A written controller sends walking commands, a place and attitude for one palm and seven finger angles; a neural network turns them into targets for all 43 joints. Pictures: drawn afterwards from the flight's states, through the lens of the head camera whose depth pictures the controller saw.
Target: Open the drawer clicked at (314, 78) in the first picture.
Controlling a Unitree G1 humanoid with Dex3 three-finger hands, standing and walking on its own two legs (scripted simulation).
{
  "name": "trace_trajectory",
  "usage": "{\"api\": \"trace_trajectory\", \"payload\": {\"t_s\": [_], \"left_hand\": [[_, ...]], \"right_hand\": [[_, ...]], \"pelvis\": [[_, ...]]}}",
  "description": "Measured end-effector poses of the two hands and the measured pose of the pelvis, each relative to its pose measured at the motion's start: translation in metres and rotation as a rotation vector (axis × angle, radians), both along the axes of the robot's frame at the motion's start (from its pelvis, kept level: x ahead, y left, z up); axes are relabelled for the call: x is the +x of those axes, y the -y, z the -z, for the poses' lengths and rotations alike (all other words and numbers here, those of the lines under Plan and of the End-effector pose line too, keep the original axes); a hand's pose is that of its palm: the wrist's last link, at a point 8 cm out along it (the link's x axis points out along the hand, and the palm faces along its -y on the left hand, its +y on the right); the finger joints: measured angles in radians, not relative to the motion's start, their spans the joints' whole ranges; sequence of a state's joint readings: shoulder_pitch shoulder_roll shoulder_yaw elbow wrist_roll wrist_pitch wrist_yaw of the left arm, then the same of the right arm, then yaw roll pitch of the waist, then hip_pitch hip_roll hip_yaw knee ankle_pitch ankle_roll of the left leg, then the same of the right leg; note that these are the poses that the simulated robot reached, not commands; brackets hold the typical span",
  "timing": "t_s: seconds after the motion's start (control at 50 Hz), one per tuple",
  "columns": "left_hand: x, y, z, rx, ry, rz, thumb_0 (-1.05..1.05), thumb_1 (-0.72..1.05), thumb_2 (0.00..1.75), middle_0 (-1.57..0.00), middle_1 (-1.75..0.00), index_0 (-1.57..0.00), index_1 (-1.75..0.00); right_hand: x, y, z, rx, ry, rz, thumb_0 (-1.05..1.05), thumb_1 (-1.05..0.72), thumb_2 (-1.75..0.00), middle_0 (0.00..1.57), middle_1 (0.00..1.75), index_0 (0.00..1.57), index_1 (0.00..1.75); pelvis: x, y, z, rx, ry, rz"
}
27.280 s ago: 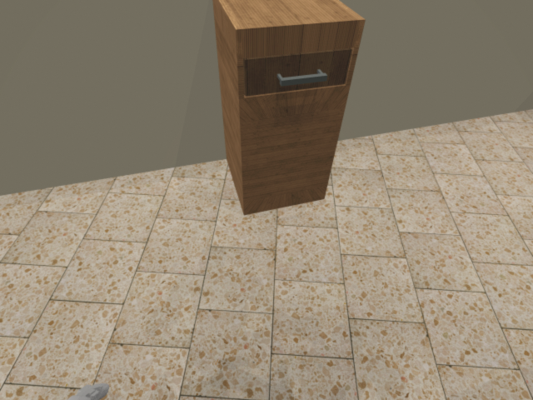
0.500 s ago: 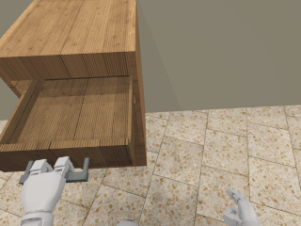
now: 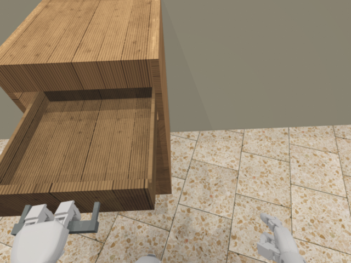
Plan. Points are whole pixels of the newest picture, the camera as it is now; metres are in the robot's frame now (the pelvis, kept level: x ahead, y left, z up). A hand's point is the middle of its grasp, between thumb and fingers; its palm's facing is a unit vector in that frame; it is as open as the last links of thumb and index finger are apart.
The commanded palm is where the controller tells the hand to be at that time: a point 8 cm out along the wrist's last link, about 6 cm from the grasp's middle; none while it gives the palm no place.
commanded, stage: pull the drawer open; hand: left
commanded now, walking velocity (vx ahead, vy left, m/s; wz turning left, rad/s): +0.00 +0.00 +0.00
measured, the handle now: (59, 218) +0.20 +0.27 +0.01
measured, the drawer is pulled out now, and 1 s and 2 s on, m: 0.30 0.30 0.29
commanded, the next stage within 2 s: open the thumb to release the handle in 0.50 s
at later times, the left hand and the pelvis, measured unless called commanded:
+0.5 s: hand (55, 251) +0.14 +0.26 -0.01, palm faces -0.05 -0.08 -1.00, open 5.6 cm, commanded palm +0.10 +0.27 +0.04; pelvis +0.00 +0.01 -0.01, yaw -1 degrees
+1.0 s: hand (52, 248) +0.15 +0.27 -0.01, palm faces -0.04 -0.07 -1.00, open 10.1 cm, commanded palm +0.13 +0.27 +0.04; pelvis -0.01 +0.00 +0.00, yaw +1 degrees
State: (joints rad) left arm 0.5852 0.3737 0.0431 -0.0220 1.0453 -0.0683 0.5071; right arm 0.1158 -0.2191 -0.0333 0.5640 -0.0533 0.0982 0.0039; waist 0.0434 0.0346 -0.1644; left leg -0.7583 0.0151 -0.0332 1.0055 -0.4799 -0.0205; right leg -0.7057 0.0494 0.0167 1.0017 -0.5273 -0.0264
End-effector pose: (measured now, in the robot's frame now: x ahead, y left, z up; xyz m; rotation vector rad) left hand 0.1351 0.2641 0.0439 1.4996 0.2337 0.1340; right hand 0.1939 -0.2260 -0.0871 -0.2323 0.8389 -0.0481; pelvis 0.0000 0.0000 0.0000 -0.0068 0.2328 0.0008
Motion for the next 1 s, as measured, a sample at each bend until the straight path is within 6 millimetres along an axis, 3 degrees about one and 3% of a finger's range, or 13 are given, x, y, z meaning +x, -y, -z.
{"api": "trace_trajectory", "payload": {"t_s": [0.62, 0.72, 0.84, 1.0], "left_hand": [[-0.009, -0.001, -0.001, -0.004, 0.014, 0.034, 0.01, 0.74, 0.77, -0.3, -1.32, -0.39, -1.31], [-0.005, -0.008, 0.002, 0.02, 0.052, -0.004, 0.0, 0.71, 0.79, -0.34, -1.33, -0.4, -1.32], [-0.006, -0.007, -0.001, 0.007, 0.054, -0.06, 0.0, 0.52, 0.73, -0.35, -1.3, -0.39, -1.31], [-0.005, -0.006, -0.002, -0.002, 0.016, -0.038, 0.0, 0.07, 0.54, -0.33, -1.26, -0.36, -1.26]], "right_hand": [[-0.001, -0.01, 0.007, 0.031, -0.01, 0.001, 0.01, -0.91, -0.9, 0.2, 0.3, 0.2, 0.3], [-0.002, -0.01, 0.013, 0.012, -0.014, -0.019, 0.01, -0.91, -0.9, 0.2, 0.3, 0.2, 0.3], [-0.006, -0.01, 0.01, 0.019, -0.01, -0.015, 0.01, -0.91, -0.9, 0.2, 0.3, 0.2, 0.3], [-0.01, -0.008, 0.001, 0.009, 0.009, -0.016, 0.01, -0.91, -0.9, 0.2, 0.3, 0.2, 0.3]], "pelvis": [[0.001, -0.006, 0.008, -0.008, -0.024, 0.008], [-0.004, -0.005, 0.011, -0.012, -0.025, -0.008], [-0.006, -0.004, 0.007, -0.011, -0.008, -0.016], [-0.009, -0.001, 0.0, -0.008, 0.014, -0.017]]}}
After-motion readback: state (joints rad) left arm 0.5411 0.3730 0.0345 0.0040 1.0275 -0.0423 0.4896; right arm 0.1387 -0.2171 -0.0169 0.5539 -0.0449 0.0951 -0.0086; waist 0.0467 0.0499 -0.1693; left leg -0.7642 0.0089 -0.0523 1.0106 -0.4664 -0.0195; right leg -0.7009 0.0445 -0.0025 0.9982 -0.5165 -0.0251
